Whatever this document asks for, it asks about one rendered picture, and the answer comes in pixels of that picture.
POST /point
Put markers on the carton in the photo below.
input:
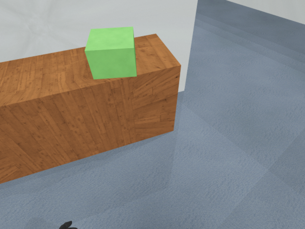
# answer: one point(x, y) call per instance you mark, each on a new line
point(111, 53)

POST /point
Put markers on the pedestal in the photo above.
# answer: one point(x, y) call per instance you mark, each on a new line
point(52, 111)

